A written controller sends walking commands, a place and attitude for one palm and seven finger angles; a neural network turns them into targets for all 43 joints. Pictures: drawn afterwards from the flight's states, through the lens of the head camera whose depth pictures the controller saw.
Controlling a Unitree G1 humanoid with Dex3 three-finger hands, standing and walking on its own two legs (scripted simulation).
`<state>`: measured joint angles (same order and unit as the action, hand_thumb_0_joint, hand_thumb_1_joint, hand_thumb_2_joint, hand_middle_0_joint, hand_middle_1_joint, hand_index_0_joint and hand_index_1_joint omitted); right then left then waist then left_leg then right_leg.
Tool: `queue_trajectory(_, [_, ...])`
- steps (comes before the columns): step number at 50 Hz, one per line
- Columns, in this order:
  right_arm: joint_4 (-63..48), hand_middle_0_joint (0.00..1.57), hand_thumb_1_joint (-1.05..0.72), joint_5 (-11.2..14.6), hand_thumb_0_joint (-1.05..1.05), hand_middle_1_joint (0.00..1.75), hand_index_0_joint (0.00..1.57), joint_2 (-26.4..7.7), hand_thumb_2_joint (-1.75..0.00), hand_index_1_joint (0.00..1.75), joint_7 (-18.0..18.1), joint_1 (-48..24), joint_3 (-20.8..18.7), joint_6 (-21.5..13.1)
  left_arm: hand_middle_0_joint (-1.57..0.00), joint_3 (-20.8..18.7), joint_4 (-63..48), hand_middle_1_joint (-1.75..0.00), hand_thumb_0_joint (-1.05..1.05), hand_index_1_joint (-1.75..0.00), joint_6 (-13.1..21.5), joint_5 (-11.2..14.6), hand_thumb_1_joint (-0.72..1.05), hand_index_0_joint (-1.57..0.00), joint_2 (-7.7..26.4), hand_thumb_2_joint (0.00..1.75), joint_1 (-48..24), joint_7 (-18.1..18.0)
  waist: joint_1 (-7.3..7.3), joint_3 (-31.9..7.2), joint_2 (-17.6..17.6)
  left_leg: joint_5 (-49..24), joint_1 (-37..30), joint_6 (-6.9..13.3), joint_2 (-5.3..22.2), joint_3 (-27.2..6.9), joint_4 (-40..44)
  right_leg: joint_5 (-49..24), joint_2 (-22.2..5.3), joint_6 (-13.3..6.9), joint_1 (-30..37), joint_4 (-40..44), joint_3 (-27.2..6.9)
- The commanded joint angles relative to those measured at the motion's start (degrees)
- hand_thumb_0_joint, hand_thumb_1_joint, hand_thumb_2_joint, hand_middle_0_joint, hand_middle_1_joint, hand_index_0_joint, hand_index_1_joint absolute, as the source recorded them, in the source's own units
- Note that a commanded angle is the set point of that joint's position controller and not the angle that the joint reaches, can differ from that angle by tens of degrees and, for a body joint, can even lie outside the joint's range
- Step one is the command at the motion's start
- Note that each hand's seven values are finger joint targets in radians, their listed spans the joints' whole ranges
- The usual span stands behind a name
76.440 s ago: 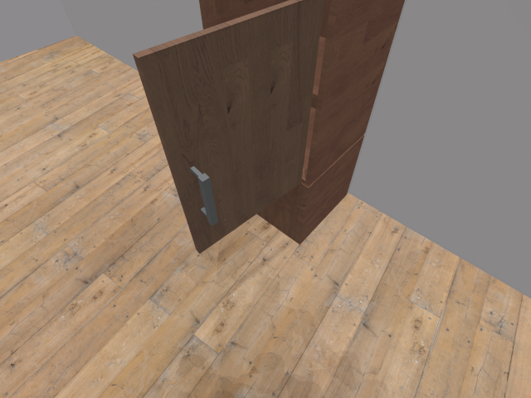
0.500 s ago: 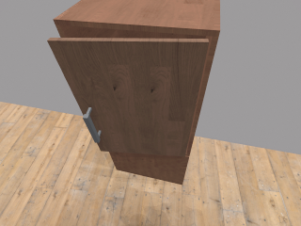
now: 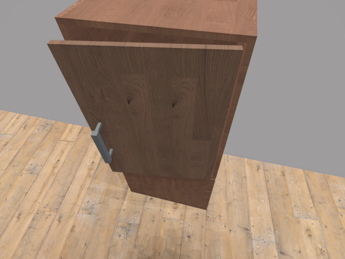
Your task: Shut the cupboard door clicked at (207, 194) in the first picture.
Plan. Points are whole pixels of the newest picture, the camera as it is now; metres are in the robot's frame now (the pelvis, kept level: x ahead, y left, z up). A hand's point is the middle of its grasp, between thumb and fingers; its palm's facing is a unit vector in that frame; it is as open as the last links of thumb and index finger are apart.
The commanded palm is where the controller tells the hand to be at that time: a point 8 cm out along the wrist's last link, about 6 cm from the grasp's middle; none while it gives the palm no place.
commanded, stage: raise the hand and make a fist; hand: left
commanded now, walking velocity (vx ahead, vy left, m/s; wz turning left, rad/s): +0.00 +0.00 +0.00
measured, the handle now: (104, 143) +0.47 +0.27 -0.10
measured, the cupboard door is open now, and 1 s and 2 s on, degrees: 9 9 9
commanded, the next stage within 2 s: bring the fist close to the handle in 1.92 s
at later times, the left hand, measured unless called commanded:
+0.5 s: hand out of the picture +0.10 +0.17 -0.09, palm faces +0.03 -1.00 -0.03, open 5.8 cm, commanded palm +0.10 +0.22 -0.07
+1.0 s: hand (100, 257) +0.14 +0.19 -0.08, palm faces -0.06 -1.00 -0.03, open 3.5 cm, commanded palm +0.12 +0.24 -0.07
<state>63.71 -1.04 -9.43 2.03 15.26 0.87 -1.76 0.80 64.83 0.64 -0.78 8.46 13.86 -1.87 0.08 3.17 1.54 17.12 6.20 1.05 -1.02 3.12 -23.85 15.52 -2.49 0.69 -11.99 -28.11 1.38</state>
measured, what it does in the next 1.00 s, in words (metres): lowers itself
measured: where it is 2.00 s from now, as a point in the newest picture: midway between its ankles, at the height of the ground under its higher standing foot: outside the picture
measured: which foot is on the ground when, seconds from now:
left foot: down 0.00-1.00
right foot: down 0.00-1.00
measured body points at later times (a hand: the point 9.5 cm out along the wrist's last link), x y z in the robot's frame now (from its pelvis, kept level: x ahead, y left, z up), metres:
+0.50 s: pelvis -0.07 -0.03 -0.12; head +0.00 -0.02 +0.32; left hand +0.10 +0.22 -0.09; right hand +0.20 -0.26 -0.15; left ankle -0.05 +0.11 -0.74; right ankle -0.01 -0.13 -0.74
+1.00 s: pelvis -0.07 +0.01 -0.12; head +0.01 +0.02 +0.32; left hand +0.14 +0.24 -0.08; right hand +0.11 -0.24 -0.20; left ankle -0.05 +0.11 -0.74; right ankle -0.01 -0.13 -0.74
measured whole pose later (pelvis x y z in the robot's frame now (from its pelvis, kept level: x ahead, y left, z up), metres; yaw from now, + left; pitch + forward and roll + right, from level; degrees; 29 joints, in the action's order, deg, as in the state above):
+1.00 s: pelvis -0.07 +0.01 -0.12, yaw +2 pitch +18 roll -2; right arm 29.2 0.7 -14.6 3.0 15.1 -1.1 -12.2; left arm -7.4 -1.9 24.3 15.5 13.9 24.3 17.5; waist -0.8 -9.1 0.9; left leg 34.2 60.2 1.6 0.2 -0.1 -76.1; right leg 28.6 -2.8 0.4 -61.9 -72.4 3.4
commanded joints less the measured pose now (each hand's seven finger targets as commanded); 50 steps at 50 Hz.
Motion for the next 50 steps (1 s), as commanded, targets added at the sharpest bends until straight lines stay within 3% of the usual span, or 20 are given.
queue_trajectory(1, [-19.6,0.20,-0.90,0.9,0.00,0.30,0.20,-19.5,-0.90,0.30,5.9,4.4,-4.4,-12.3,-0.20,-23.6,-93.5,-0.30,0.00,-0.30,18.2,7.2,0.90,-0.20,40.1,0.90,-43.4,-2.5,-7.63,-26.1,-3.3,-33.1,-12.3,1.0,4.9,-1.5,-10.0,-33.9,-0.2,-0.8,4.7,-7.7,-1.5])
queue_trajectory(2, [-20.1,0.20,-0.90,3.6,0.00,0.30,0.20,-11.6,-0.90,0.30,6.1,-0.5,-1.4,-16.3,-0.22,-2.7,-71.9,-0.32,0.00,-0.32,12.5,7.5,0.90,-0.22,11.2,0.90,-1.2,-2.5,-1.65,-31.3,17.7,-40.0,-12.7,0.4,3.1,-3.1,-6.0,-18.8,3.0,-1.5,-1.1,-11.3,2.3])
queue_trajectory(3, [-21.4,0.20,-0.90,2.5,0.00,0.30,0.20,-9.5,-0.90,0.30,4.5,-4.3,-1.6,-18.5,-0.24,1.9,-70.0,-0.34,0.00,-0.34,4.7,11.3,0.90,-0.24,-2.9,0.90,11.2,-2.1,0.76,-23.8,19.1,-46.7,-7.1,-2.1,3.8,-3.5,-4.8,-8.6,2.2,-1.6,-3.9,-8.7,4.3])
queue_trajectory(4, [-19.4,0.20,-0.90,2.8,0.00,0.30,0.20,-9.9,-0.90,0.30,3.0,-0.9,-3.0,-20.1,-0.25,-1.1,-63.4,-0.36,0.00,-0.36,5.4,9.8,0.90,-0.25,1.1,0.90,4.4,-3.0,-3.59,-9.8,5.3,-38.4,2.2,-2.4,4.1,-6.1,-6.6,-8.7,1.4,-1.2,-8.5,-7.1,4.1])
queue_trajectory(5, [-21.8,0.20,-0.90,2.0,0.00,0.30,0.20,-11.2,-0.90,0.30,1.9,-1.2,-4.6,-20.2,-0.27,-3.0,-60.5,-0.38,0.00,-0.38,7.7,9.6,0.90,-0.27,0.7,0.90,3.4,-1.6,-3.65,-2.2,-0.3,-28.1,10.1,-2.4,2.6,-6.4,-9.2,-10.9,1.5,-1.2,-12.4,-5.4,4.9])
queue_trajectory(6, [-23.4,0.20,-0.90,1.2,0.00,0.30,0.20,-11.8,-0.90,0.30,1.2,-1.7,-5.7,-20.0,-0.29,-7.1,-55.3,-0.40,0.00,-0.40,11.2,9.8,0.90,-0.29,3.0,0.90,8.2,0.4,-2.60,-2.2,-8.0,-20.8,16.3,-1.9,1.7,-5.7,-12.3,-12.5,1.0,-1.3,-14.5,-7.3,5.3])
queue_trajectory(7, [-25.9,0.20,-0.90,0.7,0.00,0.30,0.20,-11.1,-0.90,0.30,0.5,-3.0,-6.1,-20.0,-0.31,-7.6,-51.1,-0.42,0.00,-0.42,15.5,10.8,0.90,-0.31,0.8,0.90,15.8,3.4,-0.49,-4.1,-15.5,-15.5,21.4,-1.5,0.7,-5.0,-15.4,-11.6,1.2,-1.1,-16.0,-10.4,5.2])
queue_trajectory(9, [-29.6,0.20,-0.90,0.7,0.00,0.30,0.20,-9.9,-0.90,0.30,-1.0,-4.4,-6.7,-19.8,-0.35,-10.3,-46.8,-0.46,0.00,-0.46,24.7,13.0,0.90,-0.35,0.1,0.90,23.8,10.9,2.96,-8.7,-16.6,-11.5,28.7,-2.4,-1.2,-3.2,-21.1,-12.9,0.7,-1.6,-16.6,-17.3,3.4])
queue_trajectory(10, [-31.4,0.20,-0.90,0.6,0.00,0.30,0.20,-10.0,-0.90,0.30,-1.5,-5.4,-7.0,-19.5,-0.36,-11.5,-47.5,-0.48,0.00,-0.48,29.9,14.1,0.90,-0.36,1.0,0.90,24.1,15.1,3.91,-10.6,-15.9,-8.9,32.6,-2.7,-1.8,-2.3,-24.4,-12.4,0.4,-1.7,-18.0,-20.4,1.8])
queue_trajectory(12, [-34.7,0.20,-0.90,0.7,0.00,0.30,0.20,-10.6,-0.90,0.30,-2.2,-7.0,-7.3,-19.3,-0.40,-14.1,-49.0,-0.52,0.00,-0.52,39.2,15.3,0.90,-0.40,5.6,0.90,19.4,22.9,3.49,-14.1,-12.1,-3.6,40.0,-2.7,-2.3,-2.1,-31.2,-8.4,-0.6,-1.9,-21.4,-25.1,-2.5])
queue_trajectory(13, [-35.8,0.20,-0.90,1.0,0.00,0.30,0.20,-10.8,-0.90,0.30,-2.5,-6.6,-7.8,-18.9,-0.42,-17.6,-48.7,-0.54,0.00,-0.54,41.4,15.6,0.90,-0.42,9.5,0.90,18.9,25.8,4.00,-15.7,-8.1,-3.5,42.0,-2.3,-2.1,-2.0,-34.3,-8.7,-1.3,-2.5,-21.6,-27.0,-5.0])
queue_trajectory(15, [-40.8,0.20,-0.90,1.8,0.00,0.30,0.20,-11.1,-0.90,0.30,-2.3,-9.0,-7.7,-17.9,-0.46,-17.0,-54.7,-0.58,0.00,-0.58,40.1,17.9,0.90,-0.46,9.8,0.90,16.6,28.6,4.78,-21.1,-3.0,-0.4,44.6,-1.2,-2.6,-0.7,-36.9,0.0,-1.1,-2.7,-23.4,-28.0,-6.9])
queue_trajectory(19, [-45.2,0.20,-0.90,2.6,0.00,0.30,0.20,-11.1,-0.90,0.30,-0.2,-8.3,-6.9,-16.8,-0.53,-16.8,-70.3,-0.66,0.00,-0.66,36.3,21.2,0.90,-0.53,12.3,0.90,3.4,26.5,1.48,-22.3,-2.2,8.6,49.7,0.1,-1.2,-1.6,-42.3,21.6,-0.2,-1.9,-30.2,-25.3,-10.9])
queue_trajectory(23, [-44.4,0.20,-0.90,1.9,0.00,0.30,0.20,-11.9,-0.90,0.30,1.6,-6.0,-5.4,-16.6,-0.60,-11.6,-84.0,-0.74,0.00,-0.74,37.2,19.2,0.90,-0.60,12.2,0.90,-4.2,23.4,-2.56,-24.4,0.9,8.8,48.0,1.2,0.4,-3.8,-44.6,20.1,1.8,-2.2,-36.2,-29.0,-7.3])
queue_trajectory(29, [-43.1,0.20,-0.90,3.2,0.00,0.30,0.20,-11.9,-0.90,0.30,2.7,-5.7,-4.6,-15.4,-0.71,-11.6,-75.4,-0.86,0.00,-0.86,27.2,18.5,0.90,-0.71,12.1,0.90,3.5,25.2,-1.61,-23.8,-0.9,10.6,51.2,0.9,0.5,-4.9,-43.3,21.5,2.0,-1.7,-35.8,-29.0,-4.7])
queue_trajectory(33, [-43.9,0.20,-0.90,3.4,0.00,0.30,0.20,-10.5,-0.90,0.30,2.5,-7.4,-4.2,-14.5,-0.79,-16.3,-74.5,-0.94,0.00,-0.94,21.7,19.4,0.90,-0.79,13.7,0.90,7.6,23.3,1.37,-25.5,-2.1,9.2,51.7,0.6,0.2,-5.1,-41.2,21.4,1.9,-1.8,-32.3,-28.8,-4.1])
queue_trajectory(35, [-44.2,0.20,-0.90,3.1,0.00,0.30,0.20,-10.0,-0.90,0.30,2.1,-7.3,-4.3,-14.6,-0.82,-16.6,-77.3,-0.98,0.00,-0.98,22.1,19.7,0.90,-0.82,13.0,0.90,8.0,21.8,2.08,-27.5,-0.9,7.6,50.2,0.1,0.2,-5.4,-39.9,18.5,1.7,-1.9,-31.6,-30.1,-2.8])
queue_trajectory(38, [-43.8,0.20,-0.90,2.5,0.00,0.30,0.20,-9.9,-0.90,0.30,1.8,-7.2,-4.2,-14.8,-0.88,-15.3,-76.9,-1.04,0.00,-1.04,24.1,19.3,0.90,-0.88,11.5,0.90,9.3,19.9,1.54,-25.7,-3.1,7.0,50.0,0.2,0.4,-6.0,-39.3,16.4,2.4,-2.2,-33.7,-31.8,-0.8])
queue_trajectory(41, [-43.6,0.20,-0.90,2.2,0.00,0.30,0.20,-10.7,-0.90,0.30,1.2,-6.0,-4.3,-14.9,-0.93,-12.5,-76.7,-1.10,0.00,-1.10,26.5,18.2,0.90,-0.93,9.9,0.90,9.8,19.5,0.40,-23.8,-1.5,8.5,49.0,-0.1,0.3,-6.3,-38.2,15.6,2.4,-2.3,-37.2,-33.3,1.1])
queue_trajectory(50, [-45.2,0.20,-0.90,2.1,0.00,0.30,0.20,-11.9,-0.90,0.30,1.1,-4.3,-4.6,-13.6,-1.10,-12.6,-80.5,-1.28,0.00,-1.28,28.0,17.7,0.90,-1.10,11.1,0.90,10.2,19.0,0.75,-25.7,2.0,6.1,45.6,-0.7,0.3,-7.3,-36.9,10.6,2.9,-2.8,-38.4,-36.0,3.0])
